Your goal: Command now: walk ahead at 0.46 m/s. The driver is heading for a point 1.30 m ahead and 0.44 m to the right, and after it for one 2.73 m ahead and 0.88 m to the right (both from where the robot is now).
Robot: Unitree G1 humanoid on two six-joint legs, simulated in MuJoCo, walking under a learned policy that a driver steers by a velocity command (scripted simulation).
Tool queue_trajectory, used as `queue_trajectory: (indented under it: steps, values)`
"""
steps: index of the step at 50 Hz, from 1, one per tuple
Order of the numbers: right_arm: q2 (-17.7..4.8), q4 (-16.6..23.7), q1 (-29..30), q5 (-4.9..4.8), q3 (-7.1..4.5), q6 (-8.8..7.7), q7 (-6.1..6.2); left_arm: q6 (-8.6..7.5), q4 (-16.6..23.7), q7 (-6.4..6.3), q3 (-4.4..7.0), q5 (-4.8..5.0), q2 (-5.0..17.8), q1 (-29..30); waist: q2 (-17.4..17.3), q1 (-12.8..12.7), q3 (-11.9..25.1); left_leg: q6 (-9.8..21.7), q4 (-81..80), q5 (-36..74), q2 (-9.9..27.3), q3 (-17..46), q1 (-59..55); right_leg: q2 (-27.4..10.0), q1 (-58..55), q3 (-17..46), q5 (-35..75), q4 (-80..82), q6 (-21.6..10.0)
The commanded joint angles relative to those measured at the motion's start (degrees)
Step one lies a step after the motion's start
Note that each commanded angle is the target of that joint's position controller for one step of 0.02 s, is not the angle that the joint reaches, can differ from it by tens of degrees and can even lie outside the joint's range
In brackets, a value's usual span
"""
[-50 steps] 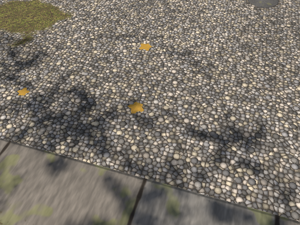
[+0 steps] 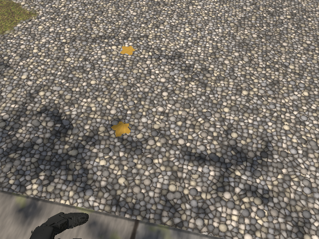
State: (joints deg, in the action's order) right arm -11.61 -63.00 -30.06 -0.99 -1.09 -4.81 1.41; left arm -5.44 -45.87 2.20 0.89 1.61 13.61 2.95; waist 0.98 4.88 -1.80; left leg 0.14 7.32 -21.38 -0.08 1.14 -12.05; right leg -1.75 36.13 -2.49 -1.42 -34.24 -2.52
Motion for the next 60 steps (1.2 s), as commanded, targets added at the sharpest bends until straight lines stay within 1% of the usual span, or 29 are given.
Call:
queue_trajectory:
  steps: [1, 2, 3, 4, 5, 6, 7, 8, 9, 12, 17, 25, 28, 30, 31, 32, 33, 34, 36, 40, 43, 47, 52, 54, 56, 57, 58, 59, 60]
  values:
    - [-11.61, 2.78, 2.64, 0.72, -2.60, 0.40, 0.26, -0.08, 0.94, -0.39, 3.39, 0.32, 8.67, -8.05, -9.07, -10.09, 2.06, 6.10, 12.15, 55.80, 12.96, 1.63, 8.06, 3.80, -19.07, -1.37, -0.94, 0.94, -3.02]
    - [-10.89, 3.35, 3.06, 1.21, -2.38, 1.07, 0.12, 0.33, -1.86, -0.65, 4.58, 0.60, 10.44, -16.89, -8.66, -14.11, 7.12, 4.74, 23.75, 58.62, 10.88, 0.13, 11.04, 4.46, -29.85, -1.95, -2.05, 1.30, -4.57]
    - [-8.50, 4.85, 2.25, 2.18, -1.44, 1.30, -0.10, 0.74, -3.88, -1.12, 5.52, 0.07, 13.77, -26.02, -2.54, -16.38, 13.94, 3.49, 41.79, 41.64, 7.92, -0.78, 24.31, -5.63, -46.71, 10.12, -5.76, 0.01, -7.77]
    - [2.13, 5.01, -6.88, 1.43, 1.16, 0.08, -1.01, 0.56, -5.53, -0.36, 5.86, -1.28, 17.29, -29.47, 16.56, -10.33, 24.51, 0.56, 63.96, -5.53, -4.15, 1.70, 42.40, -20.37, -61.32, 41.56, -22.60, 11.32, -18.31]
    - [-3.88, 4.83, -2.50, -0.19, -0.06, -1.71, -1.58, 0.25, -5.41, -0.11, 4.41, -1.01, 11.55, -26.88, 11.80, -11.80, 20.16, 2.11, 72.09, -9.81, -2.42, 8.12, 48.45, -18.98, -56.60, 49.84, -29.70, 20.31, -16.60]
    - [-8.02, 7.55, 4.80, -1.85, -1.24, -2.64, -1.74, -0.31, -4.62, -0.15, 3.70, -0.79, 9.22, -20.74, 8.37, -10.36, 9.29, 3.33, 73.79, -5.37, 0.61, 6.13, 53.13, -17.91, -47.09, 40.49, -27.08, 20.95, -13.83]
    - [-8.83, 8.68, 8.69, -1.65, -1.34, -3.02, -1.28, -0.84, -3.39, -0.02, 3.22, -1.06, 8.04, -15.25, 1.37, -8.45, 5.59, 3.90, 70.90, 0.73, 4.02, 5.25, 50.21, -16.00, -37.40, 32.46, -19.78, 22.08, -12.42]
    - [-8.74, 8.86, 10.11, -0.91, -1.88, -2.71, -0.78, -1.26, -3.12, 0.27, 2.90, -1.74, 6.92, -12.33, -0.33, -6.46, 3.25, 3.86, 67.63, 4.09, 6.20, 4.44, 47.09, -13.82, -29.88, 25.93, -12.76, 23.10, -11.47]
    - [-7.90, 8.75, 8.57, -0.44, -2.08, -1.92, -0.57, -1.52, -3.41, 0.37, 2.52, -2.39, 5.78, -11.15, 1.34, -4.20, 3.30, 3.92, 65.31, 5.95, 7.99, 4.98, 43.10, -11.79, -25.62, 21.46, -10.19, 24.56, -10.82]
    - [-6.00, 9.35, 8.56, -0.06, -2.24, -0.05, -0.16, -1.73, -5.35, 0.20, 2.31, -1.81, 5.54, -13.19, 2.66, -2.58, 0.80, 2.88, 58.98, 6.60, 9.14, 3.60, 42.20, -10.03, -20.21, 15.45, -8.73, 28.44, -11.76]
    - [-6.76, 13.74, 20.48, 0.97, -2.68, -0.08, -0.27, -1.16, -6.95, -1.95, 3.08, -1.66, 8.92, -18.95, 0.62, -5.15, -1.76, -0.09, 42.50, 20.94, 9.62, 2.61, 51.86, -9.96, -24.50, 11.95, -5.88, 30.47, -11.49]
    - [-5.92, 18.72, 35.15, -0.09, -1.71, -1.45, -2.52, 0.79, -10.02, -2.64, 3.30, -0.45, 9.54, -28.06, 0.86, -9.90, -3.83, -0.28, 23.11, 24.56, 5.20, 0.16, 49.54, -10.81, -34.40, 9.53, -1.53, 25.30, -9.36]
    - [-8.56, 18.95, 32.41, -0.28, -2.48, -2.40, -3.10, 1.67, -9.60, -2.95, 4.04, -0.28, 11.06, -27.01, 3.05, -7.01, -1.95, 1.11, 19.53, 18.72, 3.52, 0.27, 42.82, -12.64, -36.97, 12.46, 3.44, 20.07, -8.08]
    - [-13.03, 15.35, 18.82, -0.06, -4.74, -2.90, -2.54, 1.92, -8.45, -2.82, 3.51, -0.79, 9.72, -25.03, 2.96, -0.08, 6.67, 3.97, 18.49, 17.68, 2.44, -0.74, 22.56, -7.98, -32.66, 9.68, 14.79, 4.87, -5.44]
    - [-17.73, 13.66, 7.57, 0.99, -5.99, -2.89, -1.93, 1.75, -6.28, -2.74, 2.28, -1.96, 6.52, -24.49, -2.86, 3.84, 16.92, 7.84, 20.80, 17.44, 13.51, 10.39, 4.54, -3.40, -21.44, 6.32, 2.31, -13.45, -3.09]
    - [-20.79, 12.22, 4.81, 1.47, -6.66, -2.15, -2.13, 0.60, -5.64, -2.58, 0.59, -0.77, -0.50, -31.76, -19.18, -0.13, 23.45, 15.52, 14.19, 6.83, 25.67, 35.30, -12.10, 5.46, 0.22, 3.93, -30.10, -31.48, 0.32]
    - [-14.35, 13.14, 6.09, 1.30, -5.01, -2.19, -2.20, -0.10, -6.44, -2.67, 2.08, 0.70, 6.34, -29.64, -13.85, 1.38, 21.06, 14.20, 10.95, 1.68, 24.25, 37.54, -9.10, 2.26, 5.19, 10.75, -31.58, -38.90, 0.02]
    - [-11.14, 14.03, 10.63, 1.10, -4.07, -2.29, -2.00, -0.31, -5.07, -2.75, 3.07, 1.53, 9.19, -25.01, -10.54, 0.89, 13.36, 11.49, 10.36, 4.34, 22.60, 27.65, -2.18, -0.34, 8.04, 10.16, -26.30, -40.14, -0.53]
    - [-8.53, 14.55, 17.40, 1.30, -3.32, -2.36, -2.17, 0.23, -4.47, -3.26, 3.59, 0.56, 7.93, -21.37, -5.68, -2.10, 5.97, 9.59, 6.40, 12.73, 18.40, 15.74, 11.55, -4.52, 3.97, 8.98, -17.95, -35.85, -0.14]
    - [-8.22, 13.30, 19.21, 1.74, -3.56, -2.82, -1.81, 2.94, -2.86, -2.68, 3.76, 0.48, 3.94, -21.43, -6.05, -5.38, 1.40, 10.11, 1.04, 20.56, 16.00, 3.68, 19.95, -6.93, 0.93, 8.20, -12.61, -31.41, 0.65]
    - [-9.33, 12.43, 17.85, 1.96, -4.01, -2.71, -0.89, 3.49, -0.65, -2.63, 4.10, -0.14, 4.39, -17.58, -4.06, -5.01, 0.35, 10.46, -0.47, 23.54, 15.92, -1.45, 18.94, -6.42, 4.05, 8.20, -5.59, -24.82, 1.19]
    - [-11.69, 12.22, 16.69, 1.53, -4.73, -1.90, -0.21, 2.99, 2.30, -0.88, 3.35, -0.42, 2.91, -10.10, -3.49, -2.96, -2.13, 9.09, -1.01, 24.33, 14.82, -8.35, 17.62, -5.81, 2.84, 4.28, 3.30, -11.31, 1.04]
    - [-13.56, 11.07, 12.81, 0.17, -5.57, -0.11, -0.06, 3.13, 6.70, 0.87, 3.15, -0.31, 3.48, -2.67, -3.35, -1.24, -4.04, 7.85, 2.98, 29.62, 17.58, -11.79, 8.27, -4.34, 4.36, 0.55, -1.25, -3.96, -1.25]
    - [-15.08, 11.52, 13.77, -0.21, -6.03, 0.66, 0.04, 3.34, 7.66, 1.26, 3.89, -0.26, 5.04, -3.76, -4.94, -3.20, -1.99, 6.65, 8.83, 45.00, 17.84, -13.53, 6.23, -1.44, -0.62, -2.37, -6.60, -3.08, -3.24]
    - [-16.48, 12.22, 15.42, -0.63, -6.37, 1.61, 0.20, 3.63, 6.01, 1.10, 5.93, 0.03, 8.43, -13.42, -6.00, -9.38, 4.08, 5.02, 23.98, 59.83, 16.45, -15.31, 7.69, 3.49, -14.62, -5.40, -9.57, -1.36, -6.14]
    - [-15.66, 12.71, 15.62, -0.49, -5.94, 1.71, 0.28, 3.86, 3.24, 0.27, 8.09, 0.14, 12.20, -23.26, -3.95, -14.12, 9.13, 2.80, 37.87, 54.90, 13.81, -16.36, 15.11, 5.54, -30.04, -4.10, -6.66, 2.00, -8.41]
    - [-9.81, 14.36, 13.79, 2.24, -4.09, 1.10, 0.01, 4.36, 1.94, -1.01, 9.43, 0.31, 17.91, -28.17, 8.89, -12.67, 12.66, 0.06, 57.32, 14.20, 9.09, -15.80, 32.96, -6.72, -45.34, 15.13, -3.00, 2.44, -12.17]
    - [-6.02, 17.69, 10.96, 1.40, -2.56, -1.27, -0.78, 3.24, 4.35, -0.51, 9.10, -0.29, 20.46, -25.88, 15.07, -7.86, 22.09, -1.90, 72.89, -14.82, -2.15, -2.87, 52.09, -17.75, -59.25, 49.42, -17.92, 13.99, -24.09]
    - [-11.51, 18.70, 19.27, -1.18, -3.67, -3.28, -1.44, 2.46, 4.43, 0.03, 7.58, -0.66, 15.05, -26.58, 5.40, -12.03, 19.20, -0.40, 74.97, -10.94, 0.63, 4.03, 58.76, -17.36, -57.81, 47.41, -18.49, 19.16, -20.51]
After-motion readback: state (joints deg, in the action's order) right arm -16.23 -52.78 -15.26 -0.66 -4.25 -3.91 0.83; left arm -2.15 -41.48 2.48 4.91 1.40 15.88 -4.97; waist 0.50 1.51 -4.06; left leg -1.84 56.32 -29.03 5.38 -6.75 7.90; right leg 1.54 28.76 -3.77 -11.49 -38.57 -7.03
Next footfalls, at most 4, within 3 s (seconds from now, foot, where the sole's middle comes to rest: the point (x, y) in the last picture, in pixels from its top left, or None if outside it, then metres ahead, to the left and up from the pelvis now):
0.06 right None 0.23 -0.11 -0.76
0.60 left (123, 226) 0.52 0.13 -0.76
1.14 right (189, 172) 0.74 -0.18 -0.76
1.66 left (176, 112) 1.10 -0.16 -0.76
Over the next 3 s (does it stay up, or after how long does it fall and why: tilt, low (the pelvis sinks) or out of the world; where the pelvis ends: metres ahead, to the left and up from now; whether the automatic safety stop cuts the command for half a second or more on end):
stays up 1.18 -0.41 0.01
